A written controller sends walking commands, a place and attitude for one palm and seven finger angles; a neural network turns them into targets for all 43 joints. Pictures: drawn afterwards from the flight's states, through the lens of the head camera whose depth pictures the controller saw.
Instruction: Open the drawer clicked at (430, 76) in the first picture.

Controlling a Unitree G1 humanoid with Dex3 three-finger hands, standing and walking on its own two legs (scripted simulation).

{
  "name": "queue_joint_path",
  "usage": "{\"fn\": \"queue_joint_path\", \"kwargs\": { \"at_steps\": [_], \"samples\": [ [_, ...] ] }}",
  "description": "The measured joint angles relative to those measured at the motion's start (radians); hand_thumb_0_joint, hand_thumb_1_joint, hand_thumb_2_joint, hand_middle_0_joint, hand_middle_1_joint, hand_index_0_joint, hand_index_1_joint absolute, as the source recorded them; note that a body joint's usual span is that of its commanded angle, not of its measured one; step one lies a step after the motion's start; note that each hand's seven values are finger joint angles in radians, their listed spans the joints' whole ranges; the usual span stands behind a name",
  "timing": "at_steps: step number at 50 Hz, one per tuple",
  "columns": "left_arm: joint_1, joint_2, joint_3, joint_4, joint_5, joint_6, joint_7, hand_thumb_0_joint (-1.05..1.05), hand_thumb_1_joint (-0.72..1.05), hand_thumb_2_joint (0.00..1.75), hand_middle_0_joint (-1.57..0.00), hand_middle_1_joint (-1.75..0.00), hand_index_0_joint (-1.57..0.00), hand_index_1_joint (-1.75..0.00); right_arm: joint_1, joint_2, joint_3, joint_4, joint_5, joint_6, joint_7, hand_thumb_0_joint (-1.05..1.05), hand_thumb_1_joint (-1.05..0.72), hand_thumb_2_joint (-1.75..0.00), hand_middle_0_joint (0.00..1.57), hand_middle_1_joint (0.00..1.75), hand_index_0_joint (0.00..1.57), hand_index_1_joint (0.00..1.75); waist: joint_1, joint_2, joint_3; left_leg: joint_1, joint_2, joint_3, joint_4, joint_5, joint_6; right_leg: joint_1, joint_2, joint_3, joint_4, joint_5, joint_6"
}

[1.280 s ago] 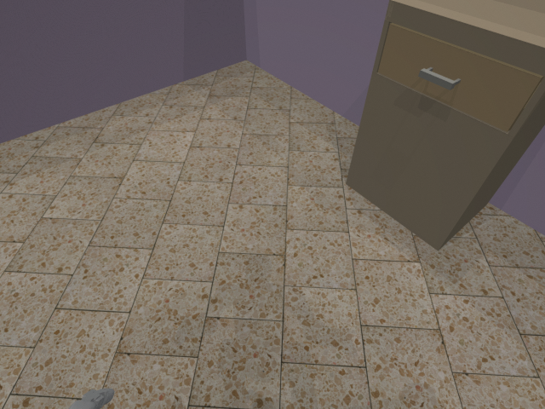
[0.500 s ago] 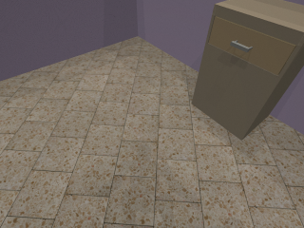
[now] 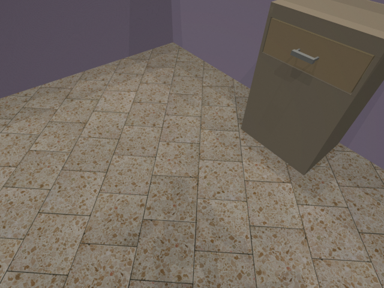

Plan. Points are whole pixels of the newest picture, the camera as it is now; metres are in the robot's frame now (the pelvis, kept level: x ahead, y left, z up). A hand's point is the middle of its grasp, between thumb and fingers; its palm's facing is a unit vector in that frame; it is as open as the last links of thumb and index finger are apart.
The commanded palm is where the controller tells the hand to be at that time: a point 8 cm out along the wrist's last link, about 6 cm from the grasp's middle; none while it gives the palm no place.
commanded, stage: look at it before walking up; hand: left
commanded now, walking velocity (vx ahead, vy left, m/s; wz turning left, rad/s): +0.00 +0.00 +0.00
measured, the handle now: (305, 55) +1.15 -0.48 -0.05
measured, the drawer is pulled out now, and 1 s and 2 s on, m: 0.00 0.00 0.00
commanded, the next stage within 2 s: walk to a spot facing it in 0.26 s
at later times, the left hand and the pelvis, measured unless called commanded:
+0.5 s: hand out of the picture +0.07 +0.24 -0.16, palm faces -0.02 -0.95 -0.31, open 7.4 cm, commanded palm none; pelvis +0.02 +0.00 +0.00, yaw +0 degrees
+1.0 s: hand (136, 239) +0.28 +0.17 -0.19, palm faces -0.09 -0.98 -0.16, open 7.4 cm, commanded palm none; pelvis +0.18 +0.00 -0.02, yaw -3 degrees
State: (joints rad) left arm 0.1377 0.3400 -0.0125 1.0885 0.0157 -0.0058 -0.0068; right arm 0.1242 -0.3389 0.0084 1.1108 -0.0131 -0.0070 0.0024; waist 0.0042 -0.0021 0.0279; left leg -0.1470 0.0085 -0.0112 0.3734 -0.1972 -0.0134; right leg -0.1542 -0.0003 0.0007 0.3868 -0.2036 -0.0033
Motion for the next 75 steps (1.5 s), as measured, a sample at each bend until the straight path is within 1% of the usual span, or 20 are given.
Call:
{"fn": "queue_joint_path", "kwargs": {
  "at_steps": [21,24,29,32,34,36,39,41,44,46,50,52,53,56,57,59,62,66,70,75],
  "samples": [
    [0.0,0.0,0.001,0.001,0.0,0.001,0.007,0.01,0.9,0.9,-0.2,-0.3,-0.2,-0.3,-0.014,0.001,0.004,-0.003,-0.002,0.002,-0.003,0.0,-0.91,-0.89,0.2,0.3,0.2,0.3,0.003,0.004,-0.005,0.017,0.0,0.001,-0.014,-0.003,0.0,0.017,-0.001,0.001,-0.013,-0.003,0.002],
    [0.03,-0.019,0.002,0.002,0.004,0.011,0.007,0.01,0.9,0.9,-0.2,-0.3,-0.2,-0.3,0.014,0.02,0.005,-0.002,-0.01,0.013,-0.002,0.0,-0.91,-0.89,0.2,0.3,0.2,0.3,0.006,0.004,-0.028,0.004,0.002,0.003,0.028,-0.039,0.001,0.008,0.002,0.002,0.018,-0.03,0.001],
    [0.121,-0.069,0.01,-0.004,0.009,0.013,-0.007,0.01,0.91,0.9,-0.2,-0.3,-0.2,-0.3,0.105,0.067,0.004,-0.001,-0.017,0.022,0.007,0.0,-0.91,-0.89,0.2,0.3,0.2,0.3,0.008,0.006,-0.066,-0.043,0.017,0.014,0.162,-0.19,0.016,0.003,0.008,-0.007,0.063,-0.089,-0.005],
    [0.177,-0.1,0.017,0.003,0.007,0.007,-0.008,0.01,0.9,0.9,-0.2,-0.3,-0.2,-0.3,0.16,0.094,-0.001,0.002,-0.014,0.012,0.008,0.0,-0.91,-0.89,0.2,0.3,0.2,0.3,0.007,0.004,-0.063,-0.05,0.026,0.037,0.189,-0.161,0.023,0.013,0.005,-0.018,0.093,-0.13,0.004],
    [0.216,-0.111,0.023,0.015,0.005,0.01,-0.01,0.01,0.9,0.9,-0.2,-0.3,-0.2,-0.3,0.187,0.12,-0.004,0.007,-0.014,-0.003,0.008,0.0,-0.91,-0.89,0.2,0.3,0.2,0.3,0.01,-0.026,-0.059,-0.028,0.009,0.063,0.191,-0.172,0.029,-0.002,-0.015,0.0,0.157,-0.176,-0.005],
    [0.239,-0.127,0.024,0.035,0.009,0.022,-0.009,0.01,0.91,0.9,-0.2,-0.3,-0.2,-0.3,0.219,0.142,-0.009,0.003,-0.017,-0.028,0.001,0.0,-0.91,-0.89,0.2,0.3,0.2,0.3,0.001,-0.035,-0.055,0.0,0.004,0.086,0.175,-0.204,0.037,-0.075,-0.018,-0.004,0.345,-0.253,-0.016],
    [0.225,-0.142,0.029,0.044,0.013,0.023,-0.014,0.01,0.91,0.9,-0.2,-0.3,-0.2,-0.3,0.283,0.177,-0.008,0.006,-0.015,-0.056,-0.016,0.0,-0.91,-0.89,0.2,0.3,0.2,0.3,-0.028,-0.03,-0.031,0.063,0.003,0.087,0.096,-0.191,0.041,-0.206,-0.023,-0.035,0.598,-0.252,-0.019],
    [0.193,-0.145,0.036,0.03,0.013,0.017,-0.018,0.01,0.91,0.9,-0.2,-0.3,-0.2,-0.3,0.326,0.199,-0.006,0.022,-0.016,-0.064,-0.023,0.0,-0.91,-0.89,0.2,0.3,0.2,0.3,-0.037,-0.025,-0.01,0.11,0.004,0.081,0.035,-0.176,0.041,-0.283,-0.039,-0.054,0.66,-0.224,-0.013],
    [0.13,-0.148,0.044,-0.007,0.012,0.011,-0.026,0.01,0.91,0.9,-0.2,-0.3,-0.2,-0.3,0.379,0.224,-0.006,0.057,-0.014,-0.064,-0.029,0.0,-0.91,-0.89,0.2,0.3,0.2,0.3,-0.041,-0.016,0.019,0.179,0.009,0.08,-0.045,-0.166,0.031,-0.374,-0.068,-0.072,0.622,-0.15,-0.005],
    [0.082,-0.152,0.046,-0.032,0.009,0.008,-0.029,0.01,0.91,0.9,-0.2,-0.3,-0.2,-0.3,0.403,0.233,-0.007,0.077,-0.014,-0.062,-0.031,0.0,-0.91,-0.89,0.2,0.3,0.2,0.3,-0.043,-0.009,0.038,0.224,0.013,0.086,-0.083,-0.172,0.022,-0.403,-0.081,-0.089,0.515,-0.097,-0.006],
    [-0.004,-0.159,0.049,-0.073,0.006,-0.008,-0.029,0.01,0.91,0.9,-0.2,-0.3,-0.2,-0.3,0.426,0.233,-0.014,0.107,-0.012,-0.058,-0.031,0.0,-0.91,-0.89,0.2,0.3,0.2,0.3,-0.055,0.008,0.069,0.298,0.031,0.107,-0.088,-0.231,-0.004,-0.386,-0.061,-0.127,0.313,-0.024,-0.034],
    [-0.026,-0.157,0.052,-0.091,0.01,-0.029,-0.026,0.01,0.91,0.9,-0.2,-0.3,-0.2,-0.3,0.437,0.232,-0.018,0.118,-0.008,-0.054,-0.03,0.0,-0.9,-0.89,0.2,0.3,0.2,0.3,-0.053,0.011,0.072,0.297,0.047,0.111,0.014,-0.298,-0.012,-0.325,-0.036,-0.144,0.234,0.013,-0.055],
    [-0.033,-0.156,0.055,-0.097,0.014,-0.045,-0.022,0.01,0.91,0.9,-0.2,-0.3,-0.2,-0.3,0.435,0.233,-0.021,0.124,-0.004,-0.049,-0.026,0.0,-0.9,-0.89,0.2,0.3,0.2,0.3,-0.046,0.009,0.073,0.259,0.057,0.112,0.144,-0.332,-0.007,-0.309,-0.033,-0.149,0.232,0.073,-0.067],
    [-0.035,-0.159,0.06,-0.098,0.008,-0.07,-0.009,0.01,0.91,0.9,-0.2,-0.3,-0.2,-0.3,0.372,0.225,-0.03,0.11,0.005,-0.029,-0.018,0.01,-0.91,-0.89,0.2,0.3,0.2,0.3,-0.044,0.008,0.078,0.022,0.059,0.043,0.701,-0.3,0.032,-0.277,-0.026,-0.166,0.304,-0.017,-0.081],
    [-0.027,-0.161,0.059,-0.092,0.006,-0.068,-0.005,0.01,0.91,0.9,-0.2,-0.3,-0.2,-0.3,0.344,0.22,-0.036,0.097,0.004,-0.027,-0.016,0.01,-0.91,-0.89,0.2,0.3,0.2,0.3,-0.042,0.007,0.072,-0.052,0.062,0.038,0.813,-0.26,0.042,-0.247,-0.022,-0.17,0.287,-0.038,-0.08],
    [0.001,-0.168,0.055,-0.073,0.007,-0.064,0.004,0.0,0.91,0.9,-0.2,-0.3,-0.2,-0.3,0.284,0.206,-0.045,0.062,-0.003,-0.023,-0.015,0.01,-0.91,-0.89,0.2,0.3,0.2,0.3,-0.04,0.007,0.053,-0.184,0.078,0.044,0.907,-0.185,0.047,-0.189,-0.015,-0.176,0.229,-0.037,-0.07],
    [0.05,-0.167,0.065,-0.049,0.007,-0.066,0.022,-0.01,0.94,0.9,-0.2,-0.3,-0.2,-0.3,0.202,0.186,-0.056,-0.003,-0.012,-0.019,-0.013,0.01,-0.91,-0.89,0.2,0.3,0.2,0.3,-0.039,0.017,0.019,-0.332,0.106,0.047,0.869,-0.113,0.033,-0.112,-0.003,-0.189,0.138,-0.03,-0.069],
    [0.117,-0.161,0.057,-0.016,0.013,-0.063,0.02,0.0,0.94,0.9,-0.2,-0.3,-0.2,-0.3,0.121,0.173,-0.067,-0.066,-0.016,-0.01,-0.004,0.0,-0.92,-0.89,0.2,0.3,0.19,0.3,-0.032,0.026,-0.02,-0.427,0.132,0.065,0.711,-0.029,0.007,-0.026,0.005,-0.208,0.051,-0.039,-0.059],
    [0.172,-0.166,0.048,0.004,0.015,-0.067,0.016,0.0,0.93,0.9,-0.2,-0.3,-0.2,-0.3,0.071,0.166,-0.068,-0.094,-0.014,-0.007,0.013,0.0,-0.92,-0.89,0.19,0.3,0.19,0.3,-0.01,0.02,-0.027,-0.422,0.135,0.088,0.511,0.023,-0.001,0.045,0.004,-0.234,0.003,-0.07,-0.038],
    [0.227,-0.177,0.042,0.018,0.017,-0.065,0.019,0.01,0.92,0.9,-0.2,-0.3,-0.2,-0.3,0.03,0.169,-0.055,-0.102,-0.016,-0.013,0.023,0.0,-0.92,-0.89,0.19,0.3,0.19,0.3,0.036,0.001,0.007,-0.323,0.105,0.128,0.293,0.009,0.017,0.107,-0.023,-0.269,0.04,-0.159,0.005]
  ]
}}
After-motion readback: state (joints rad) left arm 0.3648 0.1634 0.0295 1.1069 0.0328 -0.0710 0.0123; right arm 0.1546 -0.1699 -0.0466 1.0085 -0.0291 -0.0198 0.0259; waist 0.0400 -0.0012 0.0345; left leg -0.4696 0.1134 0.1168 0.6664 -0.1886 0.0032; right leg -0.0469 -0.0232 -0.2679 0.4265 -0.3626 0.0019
